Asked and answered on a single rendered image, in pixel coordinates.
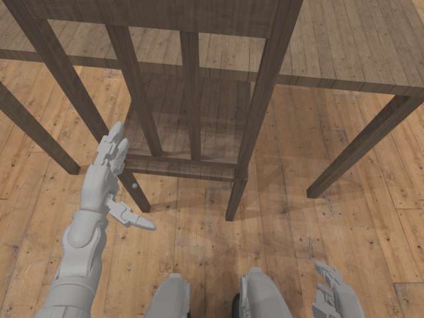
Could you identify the robot right shin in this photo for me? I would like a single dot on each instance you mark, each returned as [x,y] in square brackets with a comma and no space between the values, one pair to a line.
[246,313]

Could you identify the table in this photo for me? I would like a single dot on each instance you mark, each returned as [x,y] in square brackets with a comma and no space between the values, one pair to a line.
[374,46]

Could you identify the chair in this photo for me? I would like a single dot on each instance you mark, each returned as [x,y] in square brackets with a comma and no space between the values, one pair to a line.
[180,126]

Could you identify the robot right hand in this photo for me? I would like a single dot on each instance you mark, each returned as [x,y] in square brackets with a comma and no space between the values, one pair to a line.
[342,302]

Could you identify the robot left hand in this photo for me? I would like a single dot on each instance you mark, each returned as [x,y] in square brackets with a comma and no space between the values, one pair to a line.
[101,178]

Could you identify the left robot thigh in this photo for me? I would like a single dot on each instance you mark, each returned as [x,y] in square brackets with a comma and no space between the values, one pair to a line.
[171,299]

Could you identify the robot left forearm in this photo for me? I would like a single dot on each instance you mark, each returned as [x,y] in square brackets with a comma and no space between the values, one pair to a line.
[75,283]

